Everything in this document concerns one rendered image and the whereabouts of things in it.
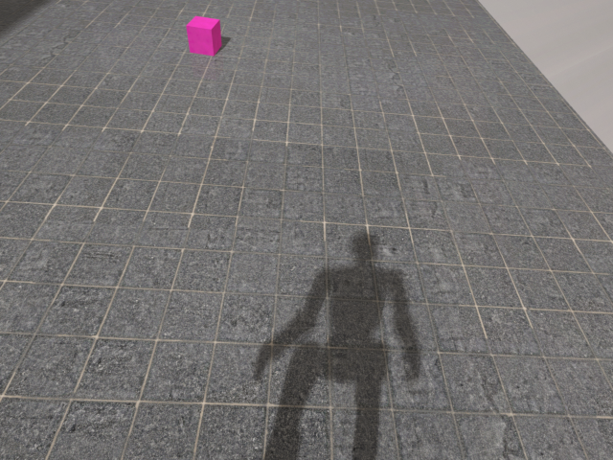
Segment carton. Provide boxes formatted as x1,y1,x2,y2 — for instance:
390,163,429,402
186,16,222,56

